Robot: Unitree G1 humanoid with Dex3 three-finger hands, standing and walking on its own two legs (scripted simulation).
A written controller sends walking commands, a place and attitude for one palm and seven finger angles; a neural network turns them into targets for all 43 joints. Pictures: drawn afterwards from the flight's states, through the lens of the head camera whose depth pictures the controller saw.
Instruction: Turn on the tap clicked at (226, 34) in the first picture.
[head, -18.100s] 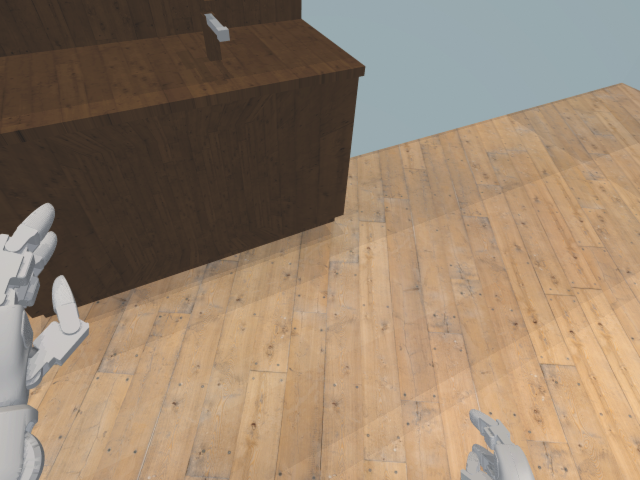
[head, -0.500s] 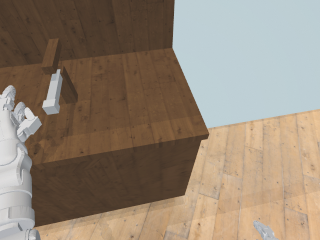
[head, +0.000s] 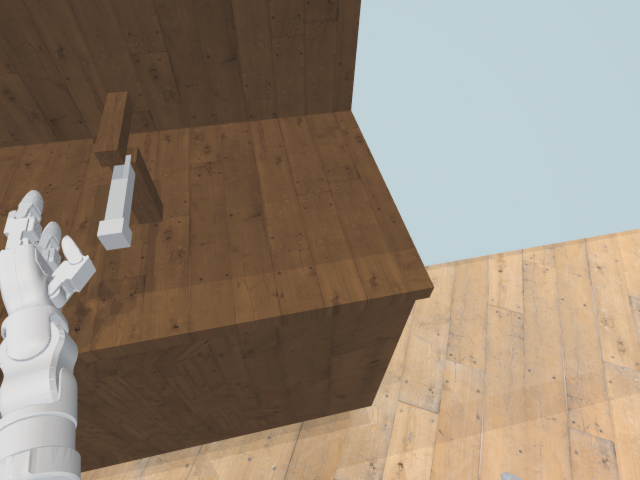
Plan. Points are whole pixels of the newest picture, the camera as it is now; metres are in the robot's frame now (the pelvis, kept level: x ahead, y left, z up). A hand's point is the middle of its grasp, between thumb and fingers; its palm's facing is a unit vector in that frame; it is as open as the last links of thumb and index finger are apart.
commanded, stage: reach beside the lever's end, fingers flat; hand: left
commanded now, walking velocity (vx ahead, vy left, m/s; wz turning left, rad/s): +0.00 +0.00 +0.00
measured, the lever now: (115, 234) +0.37 +0.28 +0.10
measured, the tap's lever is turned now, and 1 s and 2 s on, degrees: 0 8 26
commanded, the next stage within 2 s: push the lever round in 0.14 s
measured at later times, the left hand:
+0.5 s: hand (103, 257) +0.34 +0.29 +0.09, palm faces +0.50 -0.86 -0.08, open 7.8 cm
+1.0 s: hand (125, 253) +0.35 +0.26 +0.09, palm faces +0.49 -0.87 -0.08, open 7.7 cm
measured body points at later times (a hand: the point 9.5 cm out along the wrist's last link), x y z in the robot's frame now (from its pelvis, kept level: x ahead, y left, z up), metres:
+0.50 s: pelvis -0.01 -0.02 +0.00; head +0.03 -0.02 +0.45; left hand +0.31 +0.33 +0.10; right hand +0.12 -0.27 -0.11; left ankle -0.08 +0.09 -0.72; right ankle +0.04 -0.13 -0.72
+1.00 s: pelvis -0.02 -0.03 +0.00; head +0.02 -0.04 +0.45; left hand +0.32 +0.31 +0.10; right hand +0.09 -0.29 -0.12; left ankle -0.08 +0.09 -0.72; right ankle +0.04 -0.13 -0.72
